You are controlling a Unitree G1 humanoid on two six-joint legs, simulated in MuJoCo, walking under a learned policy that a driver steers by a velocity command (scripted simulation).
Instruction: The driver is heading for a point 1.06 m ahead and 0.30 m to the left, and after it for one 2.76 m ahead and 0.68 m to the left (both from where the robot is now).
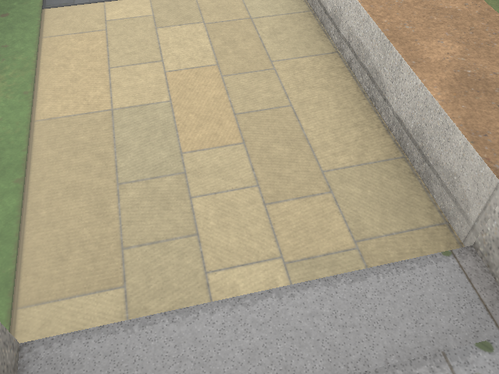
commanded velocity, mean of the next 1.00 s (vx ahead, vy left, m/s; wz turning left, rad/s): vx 0.31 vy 0.00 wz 0.00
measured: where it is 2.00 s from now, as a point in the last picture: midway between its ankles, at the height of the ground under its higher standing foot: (208, 304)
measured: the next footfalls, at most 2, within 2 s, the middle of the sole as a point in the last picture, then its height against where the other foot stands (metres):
right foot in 0.72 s outside the picture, level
left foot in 1.52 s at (186, 353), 0.16 m lower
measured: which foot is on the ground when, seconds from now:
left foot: down 0.00-0.72, up 0.74-1.00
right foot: down 0.00-0.40, up 0.42-0.70, down 0.72-1.00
